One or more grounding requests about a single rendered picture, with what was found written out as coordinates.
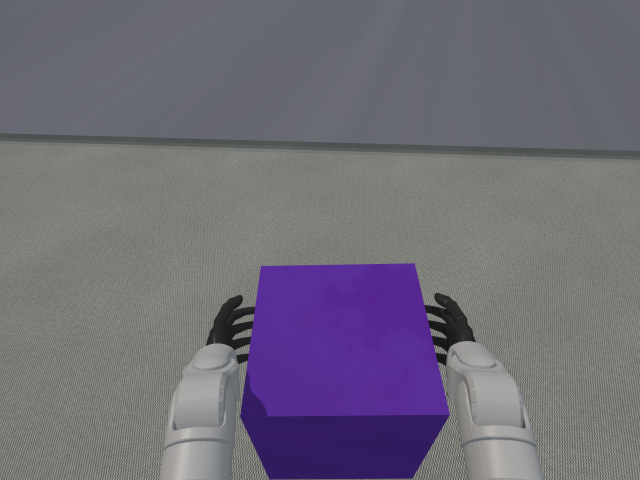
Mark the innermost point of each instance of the right robot forearm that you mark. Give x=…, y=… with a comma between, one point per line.
x=494, y=425

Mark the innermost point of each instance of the left robot hand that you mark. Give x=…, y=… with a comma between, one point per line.
x=223, y=331

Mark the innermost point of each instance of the right robot hand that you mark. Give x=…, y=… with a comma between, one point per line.
x=457, y=329

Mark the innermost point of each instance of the left robot forearm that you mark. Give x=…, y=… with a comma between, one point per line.
x=200, y=432

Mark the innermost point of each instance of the carton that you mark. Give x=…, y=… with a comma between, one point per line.
x=342, y=379

